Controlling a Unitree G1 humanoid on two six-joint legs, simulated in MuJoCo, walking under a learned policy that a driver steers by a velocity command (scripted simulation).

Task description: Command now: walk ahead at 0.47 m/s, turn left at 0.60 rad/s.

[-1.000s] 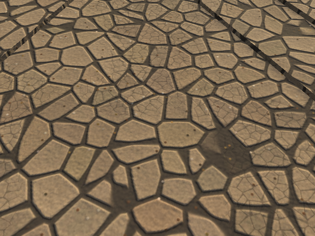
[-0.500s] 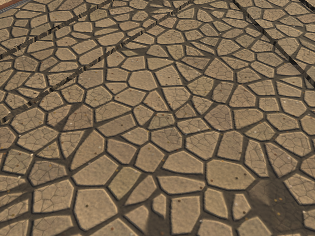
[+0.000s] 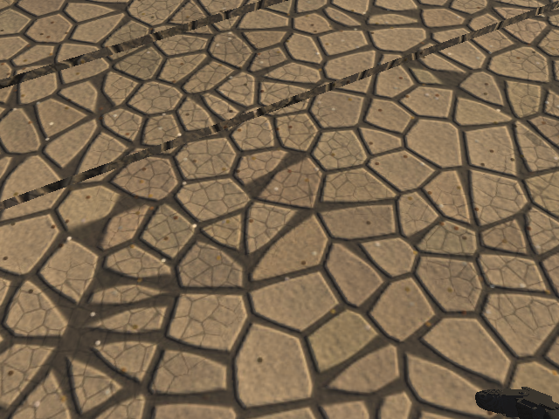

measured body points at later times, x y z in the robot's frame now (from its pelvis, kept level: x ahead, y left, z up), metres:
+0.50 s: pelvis +0.30 +0.01 +0.01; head +0.33 +0.01 +0.45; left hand +0.47 +0.29 -0.07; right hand +0.33 -0.28 -0.12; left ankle +0.10 +0.06 -0.71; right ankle +0.44 -0.05 -0.72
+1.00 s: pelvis +0.55 +0.09 +0.01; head +0.58 +0.10 +0.46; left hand +0.48 +0.35 -0.12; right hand +0.81 -0.10 -0.06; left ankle +0.63 +0.20 -0.72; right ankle +0.45 -0.05 -0.70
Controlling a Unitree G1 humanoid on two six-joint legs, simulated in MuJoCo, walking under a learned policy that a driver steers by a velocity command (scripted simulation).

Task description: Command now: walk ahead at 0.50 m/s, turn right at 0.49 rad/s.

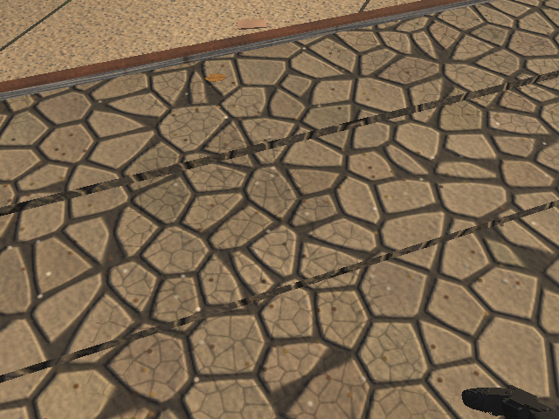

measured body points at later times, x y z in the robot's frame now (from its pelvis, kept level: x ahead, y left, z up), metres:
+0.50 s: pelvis +0.25 -0.04 -0.01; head +0.28 -0.06 +0.44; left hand +0.54 +0.10 -0.09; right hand +0.13 -0.28 -0.15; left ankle +0.09 +0.11 -0.72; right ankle +0.33 -0.13 -0.73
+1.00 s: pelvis +0.50 -0.13 +0.00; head +0.53 -0.14 +0.45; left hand +0.56 +0.13 -0.14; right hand +0.59 -0.40 -0.12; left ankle +0.67 -0.08 -0.71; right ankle +0.33 -0.14 -0.73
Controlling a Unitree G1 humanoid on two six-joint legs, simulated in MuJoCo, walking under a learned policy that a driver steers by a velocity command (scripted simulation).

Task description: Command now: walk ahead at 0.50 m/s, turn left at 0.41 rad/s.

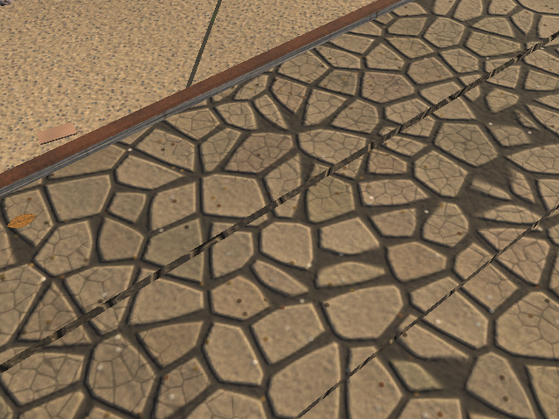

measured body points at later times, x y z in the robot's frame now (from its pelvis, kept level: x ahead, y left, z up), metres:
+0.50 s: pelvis +0.28 +0.02 +0.01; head +0.31 +0.04 +0.46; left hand +0.43 +0.29 -0.09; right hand +0.33 -0.26 -0.12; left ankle +0.14 +0.07 -0.73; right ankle +0.47 -0.07 -0.69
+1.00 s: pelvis +0.39 +0.06 +0.03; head +0.39 +0.08 +0.48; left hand +0.41 +0.35 -0.10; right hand +0.58 -0.14 -0.08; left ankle +0.41 +0.15 -0.69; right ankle +0.44 -0.07 -0.64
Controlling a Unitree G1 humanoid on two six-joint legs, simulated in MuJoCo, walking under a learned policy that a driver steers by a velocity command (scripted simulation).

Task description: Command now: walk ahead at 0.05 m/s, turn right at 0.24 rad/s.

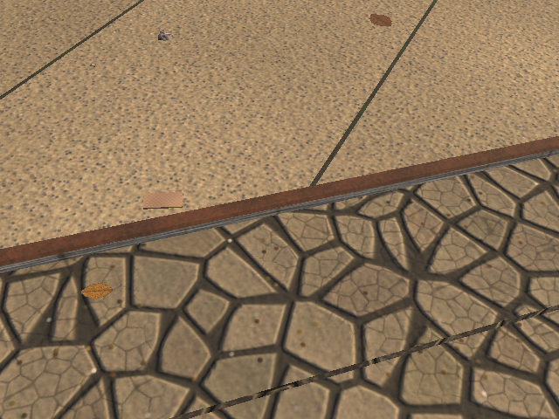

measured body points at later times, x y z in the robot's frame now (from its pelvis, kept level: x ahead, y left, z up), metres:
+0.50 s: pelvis +0.01 -0.04 +0.00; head +0.04 -0.08 +0.45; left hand +0.20 +0.20 -0.09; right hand +0.07 -0.34 -0.13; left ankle +0.04 +0.08 -0.65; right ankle -0.01 -0.12 -0.74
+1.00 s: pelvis +0.06 -0.05 +0.02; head +0.08 -0.04 +0.47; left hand +0.35 +0.08 -0.07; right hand -0.08 -0.28 -0.10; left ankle +0.05 +0.04 -0.72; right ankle +0.04 -0.20 -0.65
